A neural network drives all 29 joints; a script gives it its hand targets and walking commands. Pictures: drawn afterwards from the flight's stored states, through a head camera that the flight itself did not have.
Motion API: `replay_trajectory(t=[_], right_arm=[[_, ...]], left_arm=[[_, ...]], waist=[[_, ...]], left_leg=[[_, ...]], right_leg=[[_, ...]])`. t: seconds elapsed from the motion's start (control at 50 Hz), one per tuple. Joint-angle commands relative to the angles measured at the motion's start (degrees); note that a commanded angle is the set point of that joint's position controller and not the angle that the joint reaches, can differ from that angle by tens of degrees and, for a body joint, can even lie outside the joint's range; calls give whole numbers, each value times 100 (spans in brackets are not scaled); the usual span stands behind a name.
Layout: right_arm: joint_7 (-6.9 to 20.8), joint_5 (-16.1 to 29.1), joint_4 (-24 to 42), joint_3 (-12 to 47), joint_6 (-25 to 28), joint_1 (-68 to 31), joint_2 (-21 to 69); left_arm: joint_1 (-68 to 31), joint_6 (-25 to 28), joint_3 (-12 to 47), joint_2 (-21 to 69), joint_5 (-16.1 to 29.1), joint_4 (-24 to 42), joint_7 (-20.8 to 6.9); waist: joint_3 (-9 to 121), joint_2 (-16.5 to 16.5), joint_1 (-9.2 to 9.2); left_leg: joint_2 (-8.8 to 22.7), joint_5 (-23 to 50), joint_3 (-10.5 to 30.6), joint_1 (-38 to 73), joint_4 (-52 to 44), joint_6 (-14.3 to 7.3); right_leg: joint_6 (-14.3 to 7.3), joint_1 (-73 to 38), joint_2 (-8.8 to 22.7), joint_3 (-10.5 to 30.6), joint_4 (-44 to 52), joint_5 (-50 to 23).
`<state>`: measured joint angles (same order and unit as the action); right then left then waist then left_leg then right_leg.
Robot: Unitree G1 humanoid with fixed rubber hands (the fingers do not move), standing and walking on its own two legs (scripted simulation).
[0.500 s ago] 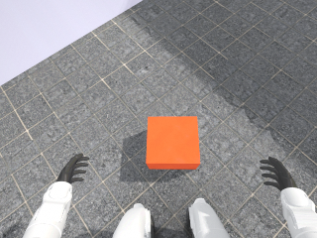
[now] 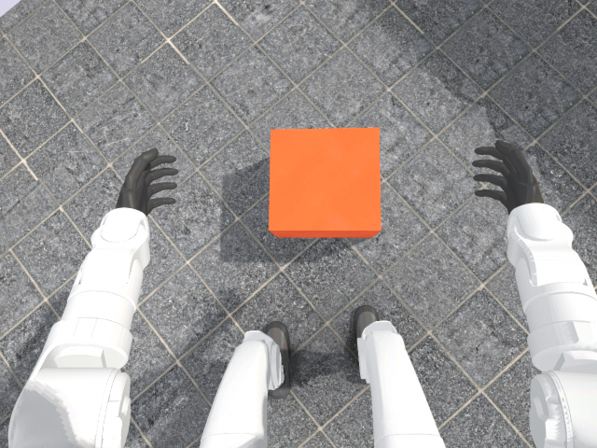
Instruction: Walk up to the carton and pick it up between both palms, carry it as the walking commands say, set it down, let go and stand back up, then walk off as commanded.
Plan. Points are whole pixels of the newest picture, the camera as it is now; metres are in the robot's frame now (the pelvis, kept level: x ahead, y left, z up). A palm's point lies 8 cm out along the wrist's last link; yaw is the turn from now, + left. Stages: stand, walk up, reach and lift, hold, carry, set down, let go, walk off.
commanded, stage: reach and lift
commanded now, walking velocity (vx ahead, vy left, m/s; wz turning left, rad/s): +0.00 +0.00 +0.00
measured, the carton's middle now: (324, 187) +0.55 -0.02 -0.61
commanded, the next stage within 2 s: none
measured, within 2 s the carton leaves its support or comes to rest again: neither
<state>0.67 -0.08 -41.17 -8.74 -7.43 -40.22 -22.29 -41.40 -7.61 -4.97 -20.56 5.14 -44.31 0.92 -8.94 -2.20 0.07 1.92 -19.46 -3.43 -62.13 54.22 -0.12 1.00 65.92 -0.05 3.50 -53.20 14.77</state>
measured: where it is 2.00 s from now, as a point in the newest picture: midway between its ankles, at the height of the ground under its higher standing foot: (323, 365)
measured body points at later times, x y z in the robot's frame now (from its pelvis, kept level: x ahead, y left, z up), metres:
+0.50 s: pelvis -0.02 +0.00 -0.02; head +0.38 -0.02 +0.18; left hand +0.54 +0.19 -0.21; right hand +0.53 -0.22 -0.22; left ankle +0.05 +0.13 -0.66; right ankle +0.08 -0.12 -0.67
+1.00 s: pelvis -0.06 +0.00 -0.12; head +0.33 -0.01 +0.09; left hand +0.54 +0.20 -0.28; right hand +0.54 -0.20 -0.29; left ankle +0.05 +0.13 -0.67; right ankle +0.08 -0.12 -0.67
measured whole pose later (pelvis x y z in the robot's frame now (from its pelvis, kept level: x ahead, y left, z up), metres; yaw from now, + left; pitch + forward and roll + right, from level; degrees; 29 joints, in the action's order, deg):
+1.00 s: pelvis -0.06 +0.00 -0.12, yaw +2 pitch +34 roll +2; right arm -3.5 0.0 -53.9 -18.7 -12.7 -90.4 -24.2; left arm -91.4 -14.2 -13.5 -22.5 4.6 -53.7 5.2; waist -30.1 -0.8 0.1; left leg 1.5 -24.2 -2.5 -92.5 82.4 0.1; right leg 1.3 96.0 0.3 3.5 -80.8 19.1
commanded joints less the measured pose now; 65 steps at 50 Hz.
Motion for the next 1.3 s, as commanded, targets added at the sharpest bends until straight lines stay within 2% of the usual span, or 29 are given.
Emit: replay_trajectory(t=[0.0, 0.02, 0.08, 0.22, 0.24, 0.26, 0.38, 0.44, 0.5, 0.52, 0.58, 0.6, 0.64, 0.66, 0.68, 0.78, 0.84, 0.86, 0.92, 0.96, 0.98, 1.02, 1.08, 1.12, 1.16, 1.18, 1.22, 1.24, 1.28], right_arm=[[-119, 545, -30, -623, -68, -2076, -986], [-154, 711, -147, -501, -117, -2195, -752], [-172, 626, -1, -711, -201, -3326, -882], [-245, 823, 165, -649, -286, -4072, -1040], [-211, 603, -154, -862, -313, -4243, -1265], [-207, 875, 742, -682, -330, -5053, -1235], [-567, 743, 1707, -1111, -456, -5397, -2000], [-673, 899, 2326, -1247, -697, -5932, -2343], [-637, 587, 2266, -1213, -542, -6907, -2162], [-634, 809, 2159, -992, -502, -6970, -1763], [-520, 714, 980, -1138, -379, -6678, -1948], [-463, 468, -570, -1128, -504, -6026, -1743], [-349, 241, -528, -1409, -443, -6379, -1896], [-341, 384, -581, -1167, -402, -6582, -1710], [-266, 245, -1062, -1106, -347, -6393, -1568], [-322, 37, -286, -1346, -144, -7095, -2020], [-319, -70, -982, -1581, -251, -7088, -2209], [-320, 113, -956, -1208, -300, -7203, -1957], [-375, 255, -522, -1097, -320, -7926, -2172], [-483, 481, -461, -743, -420, -7956, -2107], [-489, 467, -1057, -946, -488, -7952, -2328], [-585, 442, -569, -1078, -474, -8083, -2647], [-645, 776, -354, -709, -525, -8205, -2522], [-594, 740, -1285, -598, -641, -7921, -2329], [-637, 930, 54, -538, -602, -8355, -2475], [-643, 731, -1064, -633, -625, -7935, -2608], [-668, 502, -1081, -874, -535, -7808, -2751], [-637, 676, -1099, -428, -490, -7947, -2245], [-669, 821, -408, -523, -422, -7799, -2243]], left_arm=[[-1802, -105, -1367, -1168, 87, -146, 189], [-2100, -49, -1402, -1240, 78, -47, 96], [-3125, -71, -1322, -1214, 273, -141, 41], [-3868, -207, -1656, -1497, 8, 180, 180], [-4194, -290, -1313, -1193, 166, 304, 169], [-4545, -261, -1506, -1584, 176, 574, 184], [-5297, -472, -1431, -2078, 340, 1978, 508], [-5537, -747, -1655, -2309, 351, 2284, 587], [-6366, -631, -1536, -1935, 426, 2116, 587], [-6776, -551, -1645, -2125, 354, 2276, 620], [-6293, -448, -1657, -1831, 107, 1299, 594], [-5867, -552, -1764, -1775, -75, -290, 541], [-6211, -527, -1836, -1621, -216, -284, 427], [-6402, -441, -1684, -1665, -151, -78, 417], [-6242, -397, -1563, -1459, -181, -540, 400], [-6423, -316, -1843, -1861, -380, -376, 472], [-6954, -440, -1324, -1695, -40, -462, 465], [-7062, -430, -1312, -1801, -111, -357, 439], [-7470, -520, -1086, -1834, 197, -293, 526], [-7668, -547, -1187, -2287, 171, -52, 585], [-7655, -674, -889, -2039, 277, -674, 610], [-8176, -695, -825, -2302, 377, 146, 706], [-7965, -749, -500, -2066, 632, -100, 786], [-8025, -878, -150, -1854, 793, -576, 692], [-8139, -846, -357, -2252, 671, 270, 813], [-8170, -872, -180, -2023, 721, -208, 784], [-7725, -812, -267, -1911, 534, -796, 740], [-7816, -698, -243, -1760, 661, -860, 667], [-7802, -612, -330, -2021, 603, -139, 746]], waist=[[5696, 1189, -182], [5763, 888, 182], [5995, 1294, -268], [8061, 903, 110], [7673, 830, -190], [8262, 884, 159], [12576, 905, -324], [12831, 439, -111], [11372, 1254, -284], [11450, 1314, -28], [10308, 810, 42], [8708, 902, -156], [8101, 769, -205], [8301, 571, 86], [7726, 706, -148], [8471, 806, -73], [8194, 656, -549], [8102, 603, -149], [8669, 946, -326], [8906, 932, 19], [8256, 772, -274], [9119, 721, -585], [9392, 439, -386], [8276, 393, -637], [9493, 501, -403], [8585, 197, -710], [7944, 248, -856], [7626, 378, -554], [8703, 498, -609]], left_leg=[[-434, 1328, 385, 367, -18, 26], [-482, 1510, 243, 73, 48, 32], [-468, 947, 323, -336, -62, -54], [-574, 2275, 262, 609, 128, -22], [-554, 2058, 347, 666, 53, 49], [-523, 2418, 350, 920, 136, -37], [-686, 4769, 424, 3196, 766, 0], [-560, 5664, 516, 4173, 1049, 8], [-705, 3749, 257, 1009, 641, -147], [-723, 3440, 164, 505, 464, -193], [-677, 3687, 243, 1126, 737, -64], [-611, 3226, 376, 888, 903, 16], [-596, 2471, 355, 583, 827, 94], [-661, 2258, 202, 439, 993, 133], [-671, 2179, 282, -5, 1093, 120], [-740, 2022, 255, -242, 1821, 198], [-719, 1243, 422, -395, 2096, 161], [-768, 1121, 194, -291, 2227, 100], [-720, 719, 349, -851, 2698, 29], [-730, 576, 241, -919, 3025, 17], [-704, -112, 198, -1221, 3059, 85], [-662, 279, 214, -764, 3525, 135], [-649, 447, 183, -699, 3917, 165], [-604, 42, 349, -1185, 4007, 97], [-608, 676, 195, -876, 4384, 95], [-561, 374, 311, -1152, 4448, 114], [-573, 55, 183, -1861, 4728, 166], [-527, 148, 187, -2113, 4757, 100], [-554, 595, 192, -1680, 5108, 55]], right_leg=[[41, -2499, -126, -373, -374, -1934], [-4, -2668, -23, -188, -400, -2139], [10, -2846, -33, -164, -373, -1956], [-48, -3205, -103, -119, -521, -2857], [-28, -2708, -177, -435, -668, -2498], [-92, -2963, -202, -238, -657, -2899], [-67, -4866, -347, -407, -1149, -5178], [-77, -4093, -335, -387, -1082, -4956], [-198, -5456, -222, -67, -1289, -5213], [-122, -5847, -145, -70, -1483, -5146], [-87, -4170, -135, -149, -1457, -4286], [-23, -2641, -189, -395, -1298, -3445], [-45, -2164, -205, -340, -1196, -2616], [-46, -2579, -205, -251, -1355, -2754], [-60, -2156, -197, -376, -1509, -2809], [-24, -2168, -232, -492, -2207, -2869], [-51, -1256, -211, -601, -2507, -1653], [-88, -1142, -223, -535, -2444, -1316], [-93, -1230, -207, -521, -3116, -1226], [-52, -1104, -212, -548, -3431, -925], [-20, -394, -242, -775, -3492, -54], [-48, -429, -216, -855, -3868, -420], [-80, -543, -158, -687, -4116, -449], [-91, 471, -189, -856, -4388, 46], [-76, -191, -167, -771, -4656, -681], [-158, 525, -170, -864, -4792, -339], [-135, 755, -134, -782, -4916, -301], [-123, 647, -61, -619, -4949, -449], [-60, 120, -57, -611, -5239, -984]])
